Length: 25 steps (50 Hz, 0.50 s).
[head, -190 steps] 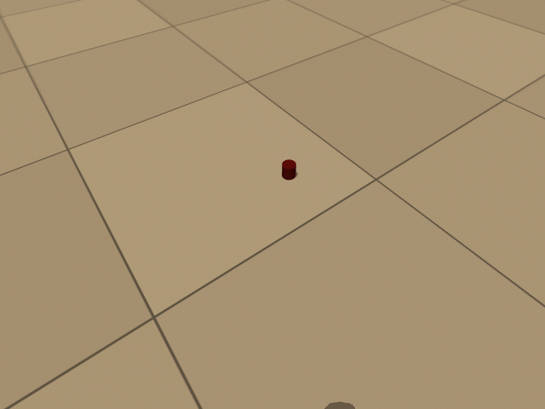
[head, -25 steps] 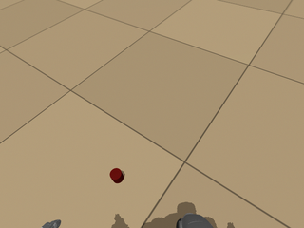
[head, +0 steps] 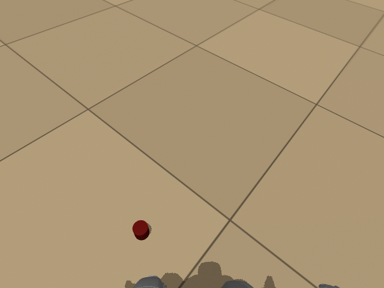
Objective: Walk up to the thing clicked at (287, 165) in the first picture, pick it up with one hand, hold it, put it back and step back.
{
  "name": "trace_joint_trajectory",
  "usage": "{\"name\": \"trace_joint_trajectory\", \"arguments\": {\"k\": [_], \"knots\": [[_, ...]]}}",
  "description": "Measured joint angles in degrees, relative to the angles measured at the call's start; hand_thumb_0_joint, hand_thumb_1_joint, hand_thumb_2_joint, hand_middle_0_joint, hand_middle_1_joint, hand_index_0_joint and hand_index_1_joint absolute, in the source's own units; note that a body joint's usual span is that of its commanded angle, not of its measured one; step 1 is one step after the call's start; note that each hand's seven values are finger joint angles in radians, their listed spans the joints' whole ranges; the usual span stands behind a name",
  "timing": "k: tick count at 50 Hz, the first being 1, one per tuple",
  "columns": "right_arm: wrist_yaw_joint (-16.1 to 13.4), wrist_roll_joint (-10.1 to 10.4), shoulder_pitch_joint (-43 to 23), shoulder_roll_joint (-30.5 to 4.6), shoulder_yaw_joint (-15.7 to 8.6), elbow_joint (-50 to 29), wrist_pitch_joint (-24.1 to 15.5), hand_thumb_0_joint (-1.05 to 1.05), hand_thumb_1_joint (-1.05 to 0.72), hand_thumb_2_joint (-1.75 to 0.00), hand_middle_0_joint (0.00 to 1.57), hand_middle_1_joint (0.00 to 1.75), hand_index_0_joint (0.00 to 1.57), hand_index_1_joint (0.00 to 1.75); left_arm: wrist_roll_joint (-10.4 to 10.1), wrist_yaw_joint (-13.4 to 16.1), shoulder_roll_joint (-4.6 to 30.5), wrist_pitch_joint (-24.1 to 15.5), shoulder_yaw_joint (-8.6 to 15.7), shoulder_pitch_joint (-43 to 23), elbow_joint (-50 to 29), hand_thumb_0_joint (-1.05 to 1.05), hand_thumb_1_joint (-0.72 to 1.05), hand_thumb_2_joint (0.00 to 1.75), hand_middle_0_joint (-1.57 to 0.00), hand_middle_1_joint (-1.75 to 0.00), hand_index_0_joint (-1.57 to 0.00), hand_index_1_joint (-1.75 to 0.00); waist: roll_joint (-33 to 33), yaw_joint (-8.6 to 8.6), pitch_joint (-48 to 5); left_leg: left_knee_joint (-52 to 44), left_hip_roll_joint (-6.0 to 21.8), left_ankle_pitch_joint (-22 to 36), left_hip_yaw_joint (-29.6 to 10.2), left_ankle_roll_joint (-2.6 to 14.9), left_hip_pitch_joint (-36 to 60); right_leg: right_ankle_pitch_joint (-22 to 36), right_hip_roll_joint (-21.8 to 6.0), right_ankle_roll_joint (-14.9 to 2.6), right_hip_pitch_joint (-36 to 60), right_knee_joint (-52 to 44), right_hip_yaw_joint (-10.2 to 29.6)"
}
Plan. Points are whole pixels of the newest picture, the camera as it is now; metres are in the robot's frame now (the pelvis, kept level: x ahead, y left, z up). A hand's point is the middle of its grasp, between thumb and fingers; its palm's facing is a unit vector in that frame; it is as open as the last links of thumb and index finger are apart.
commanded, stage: walk up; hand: left
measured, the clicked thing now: (141, 230) +0.45 +0.23 -0.71
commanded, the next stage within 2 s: none
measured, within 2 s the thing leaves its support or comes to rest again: neither
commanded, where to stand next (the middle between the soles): +0.08 -0.01 m, yaw +0 degrees
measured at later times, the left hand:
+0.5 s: hand out of the picture +0.08 +0.25 -0.13, palm faces +0.01 -0.94 -0.35, open 7.4 cm
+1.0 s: hand out of the picture +0.11 +0.24 -0.13, palm faces -0.02 -0.95 -0.32, open 7.4 cm
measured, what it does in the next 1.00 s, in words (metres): stands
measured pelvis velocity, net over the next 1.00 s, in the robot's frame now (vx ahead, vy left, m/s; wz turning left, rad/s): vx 0.02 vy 0.00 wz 0.00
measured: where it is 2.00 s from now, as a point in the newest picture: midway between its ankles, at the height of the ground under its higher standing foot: outside the picture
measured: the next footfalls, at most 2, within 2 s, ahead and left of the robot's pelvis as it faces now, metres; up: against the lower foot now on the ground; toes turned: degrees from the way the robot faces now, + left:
left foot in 1.88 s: +0.16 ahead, +0.10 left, +0.00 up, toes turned +1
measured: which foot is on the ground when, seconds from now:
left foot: down 0.00-1.00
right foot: down 0.00-1.00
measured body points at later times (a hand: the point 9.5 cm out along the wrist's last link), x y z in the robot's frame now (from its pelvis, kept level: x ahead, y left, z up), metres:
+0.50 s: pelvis +0.01 -0.01 +0.02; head +0.02 -0.01 +0.47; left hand +0.08 +0.30 -0.11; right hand +0.13 -0.30 -0.11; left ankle +0.07 +0.12 -0.72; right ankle +0.00 -0.15 -0.72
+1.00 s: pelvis +0.02 +0.00 +0.03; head +0.03 +0.00 +0.48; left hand +0.11 +0.29 -0.11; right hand +0.10 -0.31 -0.10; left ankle +0.07 +0.13 -0.72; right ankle +0.00 -0.15 -0.72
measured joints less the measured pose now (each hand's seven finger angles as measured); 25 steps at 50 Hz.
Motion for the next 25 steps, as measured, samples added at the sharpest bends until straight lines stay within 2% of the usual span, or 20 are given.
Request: {"name": "trace_joint_trajectory", "arguments": {"k": [2,3,6,14,25], "knots": [[0.06,0.2,-1.3,-0.02,0.3,0.17,-0.08,0.0,-0.9,-0.9,0.2,0.3,0.21,0.3,0.07,-0.03,-0.25,-0.48,0.01,-0.18,1.16,0.01,0.9,0.9,-0.21,-0.3,-0.21,-0.3,0.04,0.28,-0.13,0.35,0.4,-0.11,0.12,-0.22,-0.64,4.22,0.07,0.37,2.26,-4.86,-0.3],[0.03,0.37,-2.24,-0.25,0.32,0.44,0.07,0.0,-0.9,-0.9,0.2,0.3,0.21,0.3,0.23,0.11,-0.72,-0.73,-0.01,-0.41,1.98,0.01,0.91,0.9,-0.21,-0.3,-0.21,-0.3,0.89,0.38,0.26,0.78,1.03,-0.31,-0.18,-0.34,-0.72,6.75,0.59,1.6,3.05,-6.53,-0.63],[-0.19,0.95,-3.99,-0.08,0.39,1.27,0.36,0.0,-0.9,-0.9,0.2,0.3,0.21,0.3,0.89,0.12,-1.57,-0.96,-0.54,-0.4,4.08,0.01,0.91,0.89,-0.21,-0.3,-0.21,-0.3,2.2,0.47,0.21,-0.72,1.57,0.33,-0.81,-0.65,0.33,8.25,1.13,3.39,4.82,-9.34,-1.26],[0.18,1.18,-6.9,0.47,1.25,4.61,0.12,0.0,-0.9,-0.9,0.2,0.3,0.2,0.3,0.64,-0.27,-2.15,-1.43,-1.29,-0.84,8.26,0.01,0.9,0.89,-0.21,-0.3,-0.21,-0.3,3.52,1.05,-1.67,-6.86,0.78,2.89,-0.59,-0.88,4.11,9.79,0.4,3.43,7.89,-13.87,-1.38],[0.36,1.31,-8.44,0.37,1.09,8.97,0.19,0.0,-0.9,-0.9,0.2,0.3,0.2,0.3,0.65,-0.12,-2.59,-1.83,-1.14,-4.37,10.77,0.01,0.9,0.9,-0.21,-0.3,-0.21,-0.3,4.51,0.51,-1.79,-13.33,0.64,5.71,-0.56,-1.27,7.94,12.35,0.37,3.33,11.52,-19.95,-1.62]]}}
